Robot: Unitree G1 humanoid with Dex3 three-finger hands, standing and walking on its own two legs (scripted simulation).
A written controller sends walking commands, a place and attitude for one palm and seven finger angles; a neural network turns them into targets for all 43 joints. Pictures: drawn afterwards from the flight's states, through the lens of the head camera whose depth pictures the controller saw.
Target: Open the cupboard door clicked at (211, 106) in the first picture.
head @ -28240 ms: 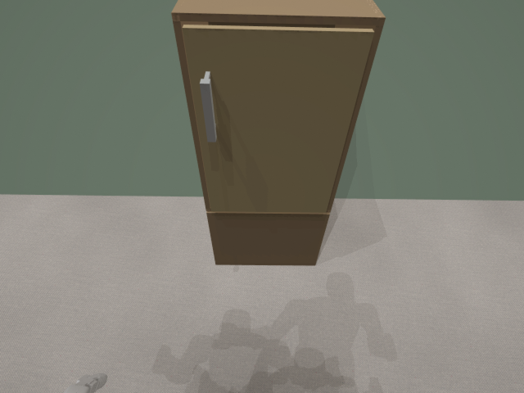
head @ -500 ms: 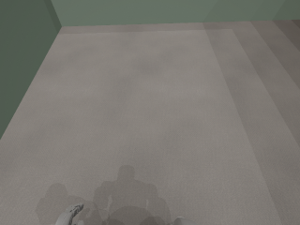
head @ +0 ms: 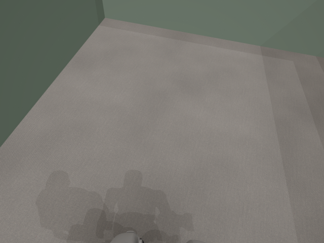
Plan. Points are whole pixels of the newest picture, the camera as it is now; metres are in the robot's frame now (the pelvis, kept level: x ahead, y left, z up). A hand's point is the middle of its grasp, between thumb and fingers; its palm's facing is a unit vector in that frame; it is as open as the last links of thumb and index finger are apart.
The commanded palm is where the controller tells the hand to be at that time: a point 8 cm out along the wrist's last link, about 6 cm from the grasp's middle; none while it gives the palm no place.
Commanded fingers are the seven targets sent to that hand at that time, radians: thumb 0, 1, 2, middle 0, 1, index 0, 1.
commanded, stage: turn to face it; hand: left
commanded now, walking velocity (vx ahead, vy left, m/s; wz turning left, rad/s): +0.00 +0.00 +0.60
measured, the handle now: out of the picture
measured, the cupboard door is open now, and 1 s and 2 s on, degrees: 45 45 45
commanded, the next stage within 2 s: none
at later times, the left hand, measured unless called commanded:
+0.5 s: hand out of the picture +0.06 +0.14 -0.13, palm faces +0.27 -0.92 -0.28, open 7.4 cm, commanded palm none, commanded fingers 0.00 0.90 0.90 -0.20 -0.30 -0.20 -0.30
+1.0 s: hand out of the picture -0.01 +0.17 -0.14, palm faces +0.57 -0.77 -0.29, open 7.4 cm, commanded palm none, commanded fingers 0.00 0.90 0.90 -0.20 -0.30 -0.20 -0.30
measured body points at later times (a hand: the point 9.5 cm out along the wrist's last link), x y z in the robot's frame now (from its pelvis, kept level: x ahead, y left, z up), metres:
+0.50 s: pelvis +0.03 -0.07 +0.02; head +0.08 -0.08 +0.47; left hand +0.05 +0.19 -0.11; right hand +0.16 -0.32 -0.13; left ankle -0.01 +0.06 -0.64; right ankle +0.04 -0.19 -0.72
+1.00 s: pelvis +0.04 -0.07 +0.01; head +0.09 -0.04 +0.46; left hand -0.04 +0.21 -0.12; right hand +0.28 -0.22 -0.13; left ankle -0.01 +0.05 -0.72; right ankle +0.13 -0.19 -0.68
